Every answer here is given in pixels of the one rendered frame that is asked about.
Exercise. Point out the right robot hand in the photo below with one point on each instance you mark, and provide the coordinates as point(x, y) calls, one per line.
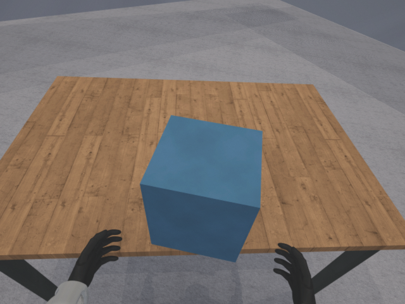
point(299, 278)

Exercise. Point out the left robot forearm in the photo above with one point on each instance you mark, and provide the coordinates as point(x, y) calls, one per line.
point(70, 292)

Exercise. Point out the left robot hand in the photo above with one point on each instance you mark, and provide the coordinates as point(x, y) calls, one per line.
point(91, 258)

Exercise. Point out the carton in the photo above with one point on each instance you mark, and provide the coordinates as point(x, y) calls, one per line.
point(202, 188)

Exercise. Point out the table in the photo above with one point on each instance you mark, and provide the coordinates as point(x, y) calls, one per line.
point(75, 169)

